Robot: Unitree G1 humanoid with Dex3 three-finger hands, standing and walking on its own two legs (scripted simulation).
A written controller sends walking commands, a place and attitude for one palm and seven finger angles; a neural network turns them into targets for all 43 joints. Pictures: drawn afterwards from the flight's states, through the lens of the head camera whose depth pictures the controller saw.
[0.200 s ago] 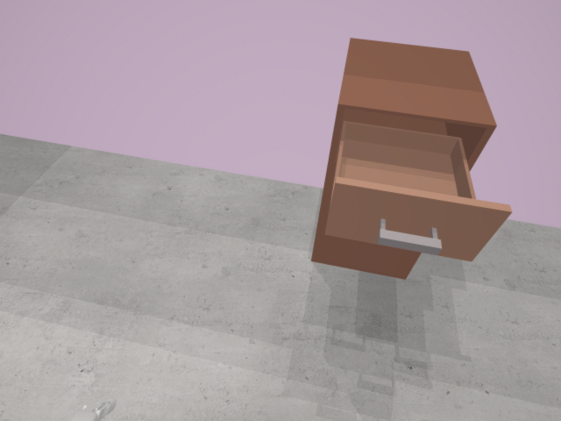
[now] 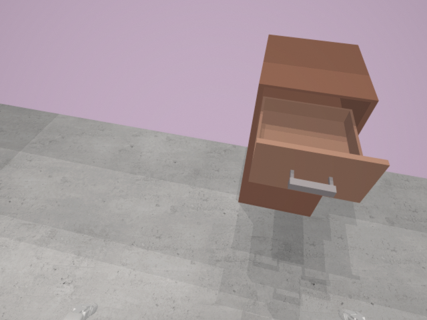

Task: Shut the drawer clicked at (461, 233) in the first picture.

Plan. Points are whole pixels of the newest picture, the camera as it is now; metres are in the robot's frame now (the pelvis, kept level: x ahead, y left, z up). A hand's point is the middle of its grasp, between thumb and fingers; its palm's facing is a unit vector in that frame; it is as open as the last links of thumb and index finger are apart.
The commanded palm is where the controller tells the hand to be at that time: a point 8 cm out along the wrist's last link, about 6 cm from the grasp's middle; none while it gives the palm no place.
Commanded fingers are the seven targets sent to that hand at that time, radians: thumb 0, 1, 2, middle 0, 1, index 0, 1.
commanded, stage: stand and wait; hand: left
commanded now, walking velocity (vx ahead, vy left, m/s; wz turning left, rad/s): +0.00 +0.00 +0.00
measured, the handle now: (311, 181) +0.52 -0.25 -0.11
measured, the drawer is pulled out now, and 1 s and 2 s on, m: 0.29 0.29 0.29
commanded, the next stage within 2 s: look at it before walking up in 0.62 s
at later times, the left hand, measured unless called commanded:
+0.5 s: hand out of the picture +0.05 +0.23 -0.15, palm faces -0.01 -0.94 -0.33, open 7.4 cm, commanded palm none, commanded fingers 0.00 0.90 0.90 -0.20 -0.30 -0.20 -0.30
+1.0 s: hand out of the picture +0.05 +0.21 -0.15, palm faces -0.02 -0.95 -0.31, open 7.4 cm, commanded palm none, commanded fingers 0.00 0.90 0.90 -0.20 -0.30 -0.20 -0.30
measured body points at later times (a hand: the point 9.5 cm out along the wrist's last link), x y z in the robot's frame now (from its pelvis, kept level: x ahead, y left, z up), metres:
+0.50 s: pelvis -0.02 -0.02 +0.01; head -0.01 -0.02 +0.46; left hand +0.05 +0.28 -0.13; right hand +0.06 -0.31 -0.13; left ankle -0.03 +0.10 -0.74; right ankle -0.02 -0.14 -0.74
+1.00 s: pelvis -0.02 -0.03 +0.01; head -0.02 -0.03 +0.46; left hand +0.05 +0.26 -0.13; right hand +0.04 -0.31 -0.13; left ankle -0.03 +0.10 -0.74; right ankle -0.02 -0.14 -0.74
